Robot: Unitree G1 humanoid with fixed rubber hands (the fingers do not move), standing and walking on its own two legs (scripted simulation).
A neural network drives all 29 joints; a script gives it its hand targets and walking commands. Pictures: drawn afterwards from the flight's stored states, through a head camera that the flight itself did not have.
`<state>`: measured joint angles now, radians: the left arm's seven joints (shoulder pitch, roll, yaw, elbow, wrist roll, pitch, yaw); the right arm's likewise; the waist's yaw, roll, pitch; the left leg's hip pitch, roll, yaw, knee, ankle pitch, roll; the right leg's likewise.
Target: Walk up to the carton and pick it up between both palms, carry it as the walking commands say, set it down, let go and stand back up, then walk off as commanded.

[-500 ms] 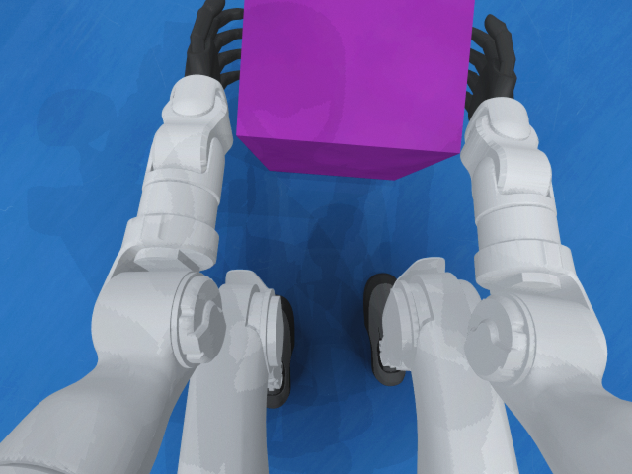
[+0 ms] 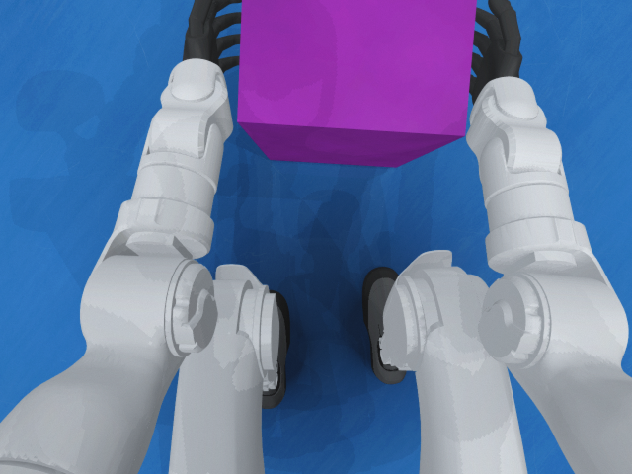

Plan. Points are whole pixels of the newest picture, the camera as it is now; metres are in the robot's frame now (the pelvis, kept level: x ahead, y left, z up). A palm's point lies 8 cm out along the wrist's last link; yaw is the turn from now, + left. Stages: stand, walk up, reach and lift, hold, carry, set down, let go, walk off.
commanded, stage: set down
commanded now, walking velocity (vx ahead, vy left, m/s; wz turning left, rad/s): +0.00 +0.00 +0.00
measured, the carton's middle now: (344, 79) +0.54 -0.04 -0.22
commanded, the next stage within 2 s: none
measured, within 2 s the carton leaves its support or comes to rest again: rests again in 0.30 s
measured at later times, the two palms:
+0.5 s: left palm (217, 69) +0.54 +0.10 -0.15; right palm (494, 78) +0.51 -0.20 -0.15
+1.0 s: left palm (218, 68) +0.54 +0.10 -0.16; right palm (496, 78) +0.51 -0.20 -0.15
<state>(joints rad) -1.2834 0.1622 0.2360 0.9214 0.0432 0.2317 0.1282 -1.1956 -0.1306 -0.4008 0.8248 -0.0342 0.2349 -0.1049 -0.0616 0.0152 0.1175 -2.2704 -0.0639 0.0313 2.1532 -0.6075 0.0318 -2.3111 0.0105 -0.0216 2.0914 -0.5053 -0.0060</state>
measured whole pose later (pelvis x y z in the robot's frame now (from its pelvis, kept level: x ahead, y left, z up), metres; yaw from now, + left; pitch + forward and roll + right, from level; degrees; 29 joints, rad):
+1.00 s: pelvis -0.01 +0.00 -0.02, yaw -1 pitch +40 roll -1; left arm -1.35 0.16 0.32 0.98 0.13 0.19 0.06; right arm -1.31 -0.20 -0.41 0.97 -0.03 0.19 -0.06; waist -0.06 0.00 0.19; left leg -2.30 -0.05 0.03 2.21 -0.60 0.03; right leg -2.35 0.03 -0.02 2.14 -0.49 0.00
